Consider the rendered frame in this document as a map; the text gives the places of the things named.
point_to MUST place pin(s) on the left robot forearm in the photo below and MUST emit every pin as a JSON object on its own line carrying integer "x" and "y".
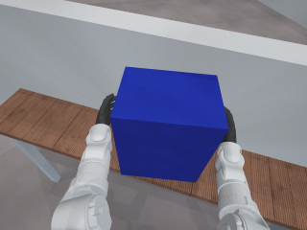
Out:
{"x": 94, "y": 165}

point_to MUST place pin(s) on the right robot upper arm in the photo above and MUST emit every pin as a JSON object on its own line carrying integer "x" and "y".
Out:
{"x": 235, "y": 221}

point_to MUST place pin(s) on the left robot hand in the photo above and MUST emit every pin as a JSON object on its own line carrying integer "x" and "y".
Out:
{"x": 104, "y": 113}

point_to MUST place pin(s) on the right robot hand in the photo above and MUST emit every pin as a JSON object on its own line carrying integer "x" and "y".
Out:
{"x": 231, "y": 134}

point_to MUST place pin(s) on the table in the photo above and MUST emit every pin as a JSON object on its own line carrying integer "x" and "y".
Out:
{"x": 30, "y": 119}

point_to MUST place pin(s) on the right robot forearm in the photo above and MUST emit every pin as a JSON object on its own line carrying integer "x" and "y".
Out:
{"x": 232, "y": 186}

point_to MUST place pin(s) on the carton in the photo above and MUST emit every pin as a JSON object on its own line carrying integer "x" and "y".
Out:
{"x": 167, "y": 124}

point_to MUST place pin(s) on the left robot upper arm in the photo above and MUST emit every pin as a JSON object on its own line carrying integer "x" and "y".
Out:
{"x": 85, "y": 212}

